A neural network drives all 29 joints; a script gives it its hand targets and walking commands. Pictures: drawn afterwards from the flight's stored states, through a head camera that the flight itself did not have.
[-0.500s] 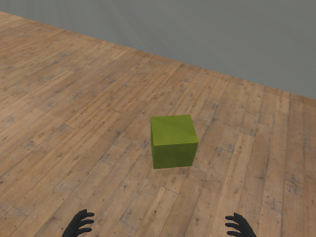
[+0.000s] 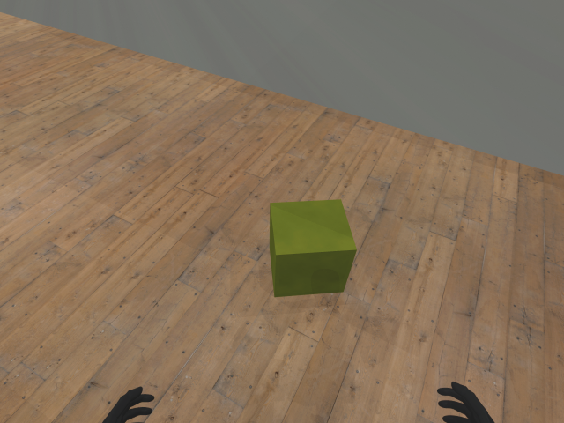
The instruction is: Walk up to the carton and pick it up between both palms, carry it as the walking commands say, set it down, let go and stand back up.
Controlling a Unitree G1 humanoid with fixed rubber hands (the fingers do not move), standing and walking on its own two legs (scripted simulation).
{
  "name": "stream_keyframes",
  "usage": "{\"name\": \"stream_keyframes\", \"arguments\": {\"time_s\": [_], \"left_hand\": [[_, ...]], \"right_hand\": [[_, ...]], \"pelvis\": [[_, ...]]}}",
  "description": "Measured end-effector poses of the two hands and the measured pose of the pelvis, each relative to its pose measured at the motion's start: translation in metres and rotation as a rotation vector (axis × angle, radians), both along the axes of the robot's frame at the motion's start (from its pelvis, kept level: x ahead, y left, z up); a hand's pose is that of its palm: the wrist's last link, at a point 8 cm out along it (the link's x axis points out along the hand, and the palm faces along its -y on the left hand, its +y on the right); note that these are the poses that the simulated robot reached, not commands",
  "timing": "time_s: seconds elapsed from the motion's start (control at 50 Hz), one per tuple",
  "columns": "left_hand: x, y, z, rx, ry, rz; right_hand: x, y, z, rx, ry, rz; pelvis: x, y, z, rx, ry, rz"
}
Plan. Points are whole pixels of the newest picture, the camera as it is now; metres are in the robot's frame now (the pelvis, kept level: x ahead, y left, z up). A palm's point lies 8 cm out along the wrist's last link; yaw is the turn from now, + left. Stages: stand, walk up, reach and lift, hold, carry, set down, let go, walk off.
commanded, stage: stand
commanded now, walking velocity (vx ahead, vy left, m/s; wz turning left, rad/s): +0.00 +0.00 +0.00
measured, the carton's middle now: (307, 248) +0.89 -0.10 -0.61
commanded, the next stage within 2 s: walk up in 1.82 s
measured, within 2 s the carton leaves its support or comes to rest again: neither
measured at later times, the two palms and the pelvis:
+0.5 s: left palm out of the picture +0.13 +0.25 -0.10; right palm out of the picture +0.15 -0.28 -0.07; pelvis +0.00 +0.00 +0.00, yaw +0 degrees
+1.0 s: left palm out of the picture +0.12 +0.25 -0.10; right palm out of the picture +0.14 -0.28 -0.06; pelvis +0.00 +0.00 +0.00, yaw +0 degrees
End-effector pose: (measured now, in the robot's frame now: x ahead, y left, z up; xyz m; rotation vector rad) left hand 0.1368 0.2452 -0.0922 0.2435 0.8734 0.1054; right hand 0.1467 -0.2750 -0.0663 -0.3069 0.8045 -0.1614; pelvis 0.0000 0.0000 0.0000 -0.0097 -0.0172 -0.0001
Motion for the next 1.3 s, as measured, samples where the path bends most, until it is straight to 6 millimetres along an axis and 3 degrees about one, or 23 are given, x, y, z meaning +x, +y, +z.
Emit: {"name": "stream_keyframes", "arguments": {"time_s": [0.86,1.3], "left_hand": [[-0.013,0.005,-0.007,0.009,0.048,0.009],[-0.032,0.005,-0.008,0.015,0.063,0.016]], "right_hand": [[-0.001,-0.001,0.001,-0.005,-0.006,0.005],[-0.016,-0.005,0.0,-0.001,-0.004,0.002]], "pelvis": [[-0.002,0.0,0.0,0.0,-0.003,0.0],[-0.015,-0.003,0.0,0.004,-0.017,0.0]]}}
